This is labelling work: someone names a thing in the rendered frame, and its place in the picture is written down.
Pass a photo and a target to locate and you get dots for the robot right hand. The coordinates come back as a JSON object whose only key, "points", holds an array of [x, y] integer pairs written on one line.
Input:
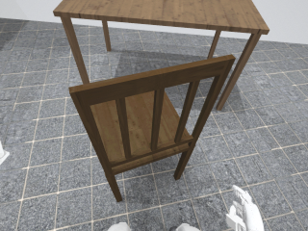
{"points": [[249, 217]]}

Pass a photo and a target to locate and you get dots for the table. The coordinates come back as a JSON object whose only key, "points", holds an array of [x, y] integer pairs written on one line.
{"points": [[239, 16]]}

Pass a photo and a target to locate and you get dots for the chair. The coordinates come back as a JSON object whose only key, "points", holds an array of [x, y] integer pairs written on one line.
{"points": [[132, 123]]}

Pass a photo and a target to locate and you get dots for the robot right shin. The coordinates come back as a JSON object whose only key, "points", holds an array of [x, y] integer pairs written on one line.
{"points": [[183, 224]]}

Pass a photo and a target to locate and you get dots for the robot left hand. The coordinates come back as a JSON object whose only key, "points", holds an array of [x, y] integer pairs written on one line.
{"points": [[3, 153]]}

